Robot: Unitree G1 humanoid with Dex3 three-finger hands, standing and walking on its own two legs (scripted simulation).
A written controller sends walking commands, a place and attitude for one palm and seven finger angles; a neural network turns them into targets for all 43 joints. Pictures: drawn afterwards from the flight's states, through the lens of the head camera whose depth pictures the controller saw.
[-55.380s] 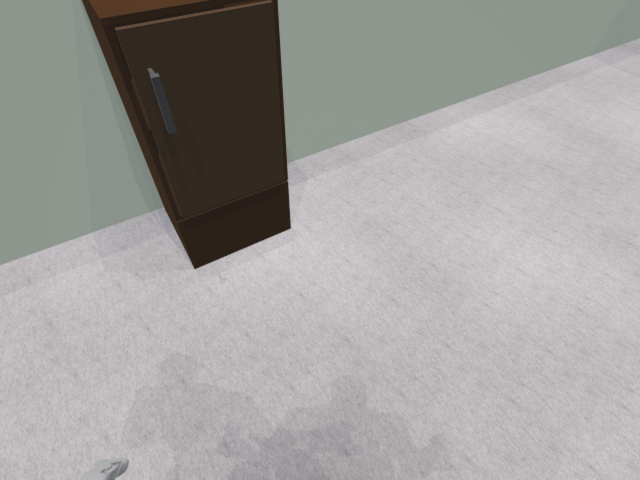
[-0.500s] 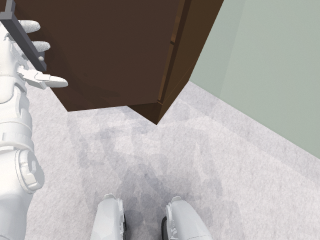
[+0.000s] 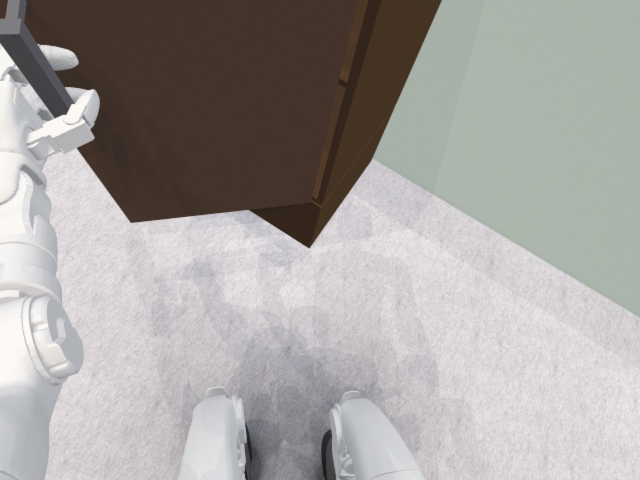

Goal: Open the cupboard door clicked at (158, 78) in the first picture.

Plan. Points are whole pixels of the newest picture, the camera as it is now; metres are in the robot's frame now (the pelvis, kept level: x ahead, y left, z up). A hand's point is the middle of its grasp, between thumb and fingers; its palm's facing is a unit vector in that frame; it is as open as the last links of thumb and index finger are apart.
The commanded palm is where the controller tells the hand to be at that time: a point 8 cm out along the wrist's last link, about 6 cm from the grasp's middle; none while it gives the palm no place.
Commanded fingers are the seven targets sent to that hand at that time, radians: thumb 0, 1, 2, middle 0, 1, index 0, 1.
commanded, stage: close the thumb around the handle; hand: left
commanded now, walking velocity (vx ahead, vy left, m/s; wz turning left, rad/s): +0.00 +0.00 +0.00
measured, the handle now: (51, 75) +0.57 +0.27 +0.07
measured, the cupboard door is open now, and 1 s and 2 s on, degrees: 43 71 88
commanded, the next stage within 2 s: pull the door open along its arc in 0.16 s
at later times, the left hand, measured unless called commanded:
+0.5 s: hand (81, 125) +0.51 +0.23 +0.06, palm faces +0.12 -0.99 -0.02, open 5.5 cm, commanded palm +0.47 +0.26 +0.06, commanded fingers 0.00 0.90 0.90 -0.40 -1.35 -0.40 -1.35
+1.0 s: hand (152, 234) +0.38 +0.15 +0.06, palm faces +0.48 -0.87 +0.04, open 5.9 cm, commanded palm +0.32 +0.18 +0.06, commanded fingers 0.00 0.90 0.90 -0.40 -1.35 -0.40 -1.35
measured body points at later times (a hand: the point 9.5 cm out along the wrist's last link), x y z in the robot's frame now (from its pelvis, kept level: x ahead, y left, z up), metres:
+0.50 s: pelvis +0.00 +0.00 +0.01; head +0.16 +0.03 +0.43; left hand +0.50 +0.29 +0.06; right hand +0.01 -0.26 -0.10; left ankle +0.05 +0.11 -0.62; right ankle +0.00 -0.13 -0.62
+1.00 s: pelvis +0.02 -0.02 +0.02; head +0.10 -0.01 +0.47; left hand +0.35 +0.19 +0.06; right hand +0.17 -0.24 -0.09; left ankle +0.05 +0.11 -0.62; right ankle +0.00 -0.13 -0.62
